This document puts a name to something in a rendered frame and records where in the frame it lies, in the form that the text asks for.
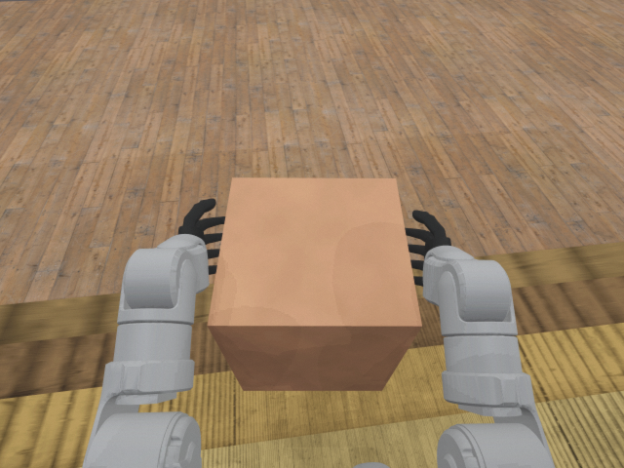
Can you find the robot left hand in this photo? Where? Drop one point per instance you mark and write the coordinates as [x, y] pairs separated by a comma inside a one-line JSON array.
[[193, 226]]

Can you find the robot right hand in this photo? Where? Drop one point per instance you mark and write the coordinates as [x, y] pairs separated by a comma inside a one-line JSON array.
[[435, 237]]

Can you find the left robot forearm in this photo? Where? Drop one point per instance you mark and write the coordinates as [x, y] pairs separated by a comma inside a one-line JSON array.
[[156, 310]]

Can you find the right robot upper arm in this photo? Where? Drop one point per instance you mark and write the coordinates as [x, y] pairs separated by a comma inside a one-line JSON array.
[[491, 445]]

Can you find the carton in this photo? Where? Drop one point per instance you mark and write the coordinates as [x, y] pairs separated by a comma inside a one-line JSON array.
[[314, 289]]

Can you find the left robot upper arm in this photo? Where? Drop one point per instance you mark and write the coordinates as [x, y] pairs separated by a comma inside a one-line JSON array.
[[169, 439]]

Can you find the right robot forearm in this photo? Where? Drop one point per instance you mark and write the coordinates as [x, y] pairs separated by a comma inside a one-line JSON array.
[[484, 371]]

